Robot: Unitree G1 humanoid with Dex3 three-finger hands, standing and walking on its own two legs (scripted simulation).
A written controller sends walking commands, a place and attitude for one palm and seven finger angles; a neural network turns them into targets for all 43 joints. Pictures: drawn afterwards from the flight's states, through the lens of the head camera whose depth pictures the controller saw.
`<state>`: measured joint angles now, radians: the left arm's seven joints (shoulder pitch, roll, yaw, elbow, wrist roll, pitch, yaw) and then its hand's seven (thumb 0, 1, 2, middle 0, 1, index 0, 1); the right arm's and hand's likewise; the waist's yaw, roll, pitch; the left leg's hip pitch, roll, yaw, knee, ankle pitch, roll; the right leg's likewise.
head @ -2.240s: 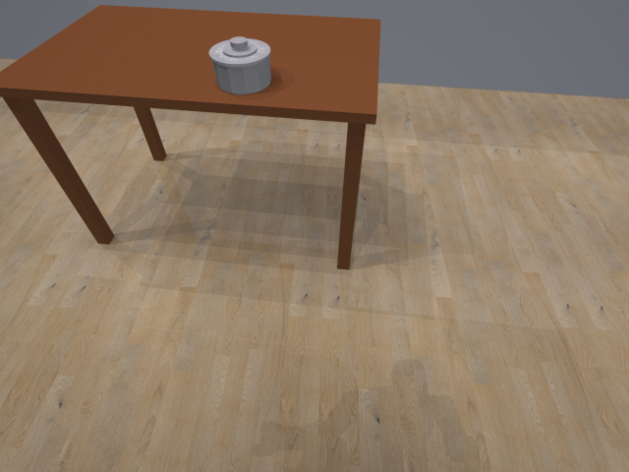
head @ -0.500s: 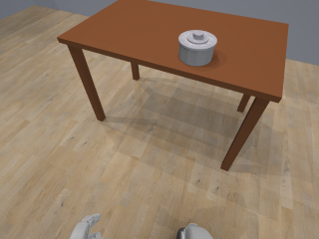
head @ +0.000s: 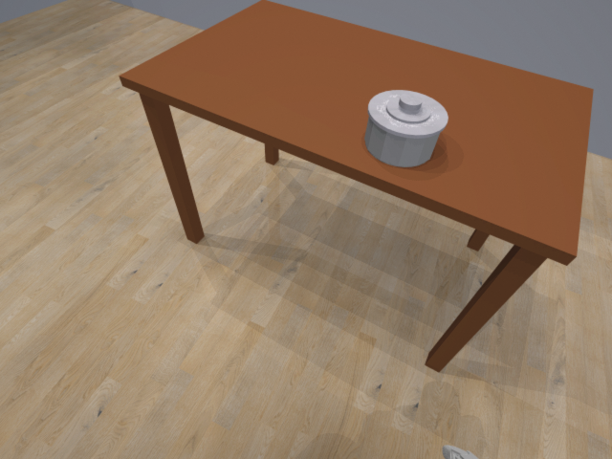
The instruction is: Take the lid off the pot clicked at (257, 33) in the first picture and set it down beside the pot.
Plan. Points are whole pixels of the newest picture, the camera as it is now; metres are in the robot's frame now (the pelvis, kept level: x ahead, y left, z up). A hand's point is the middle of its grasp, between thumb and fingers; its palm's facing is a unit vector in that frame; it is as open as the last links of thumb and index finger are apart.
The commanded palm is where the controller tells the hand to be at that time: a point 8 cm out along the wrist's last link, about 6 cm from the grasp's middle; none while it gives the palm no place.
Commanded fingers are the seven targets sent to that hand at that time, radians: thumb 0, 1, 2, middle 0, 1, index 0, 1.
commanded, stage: turn to face it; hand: left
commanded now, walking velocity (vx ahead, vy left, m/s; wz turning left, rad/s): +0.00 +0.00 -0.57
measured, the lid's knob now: (410, 102) +0.79 -0.10 +0.06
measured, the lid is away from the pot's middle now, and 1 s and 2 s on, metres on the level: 0.00 0.00 0.00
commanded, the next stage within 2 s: take the last steps up to it in 0.48 s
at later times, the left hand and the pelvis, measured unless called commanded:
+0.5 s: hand (224, 439) +0.16 +0.14 -0.15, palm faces -0.26 -0.92 -0.29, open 7.4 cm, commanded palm none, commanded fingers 0.00 0.90 0.90 -0.20 -0.30 -0.20 -0.30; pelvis +0.00 -0.03 -0.01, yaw -16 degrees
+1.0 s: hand out of the picture +0.11 +0.17 -0.18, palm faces -0.25 -0.95 -0.17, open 7.3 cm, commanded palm none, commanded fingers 0.00 0.90 0.90 -0.20 -0.30 -0.20 -0.30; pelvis +0.06 -0.01 +0.00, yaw -20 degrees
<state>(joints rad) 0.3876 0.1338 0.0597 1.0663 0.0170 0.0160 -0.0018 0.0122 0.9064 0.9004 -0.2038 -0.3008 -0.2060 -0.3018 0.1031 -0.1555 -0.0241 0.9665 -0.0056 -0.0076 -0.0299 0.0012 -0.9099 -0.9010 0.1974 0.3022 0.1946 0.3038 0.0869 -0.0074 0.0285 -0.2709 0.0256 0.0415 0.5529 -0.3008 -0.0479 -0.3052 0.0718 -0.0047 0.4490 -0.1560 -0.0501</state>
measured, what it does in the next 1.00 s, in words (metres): steps on the spot, turning right: right foot, then left foot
